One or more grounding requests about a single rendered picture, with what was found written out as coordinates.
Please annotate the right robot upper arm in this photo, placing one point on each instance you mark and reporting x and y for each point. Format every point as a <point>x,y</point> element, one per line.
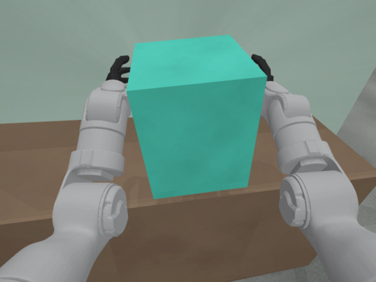
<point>324,207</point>

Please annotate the left robot upper arm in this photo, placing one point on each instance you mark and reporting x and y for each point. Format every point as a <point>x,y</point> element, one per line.
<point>85,218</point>

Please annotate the robot left hand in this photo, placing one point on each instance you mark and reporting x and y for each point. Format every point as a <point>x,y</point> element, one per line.
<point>116,71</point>

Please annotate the robot right hand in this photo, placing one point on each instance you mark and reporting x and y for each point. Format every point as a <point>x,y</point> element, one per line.
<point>263,66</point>

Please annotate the left robot forearm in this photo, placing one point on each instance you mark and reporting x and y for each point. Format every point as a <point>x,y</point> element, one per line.
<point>98,156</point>

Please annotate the carton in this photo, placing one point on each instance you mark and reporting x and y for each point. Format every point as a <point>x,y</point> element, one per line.
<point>196,104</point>

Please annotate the pedestal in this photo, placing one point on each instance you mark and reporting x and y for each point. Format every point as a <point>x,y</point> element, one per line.
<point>219,236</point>

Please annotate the right robot forearm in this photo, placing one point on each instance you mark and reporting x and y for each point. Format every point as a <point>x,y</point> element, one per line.
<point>300,148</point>

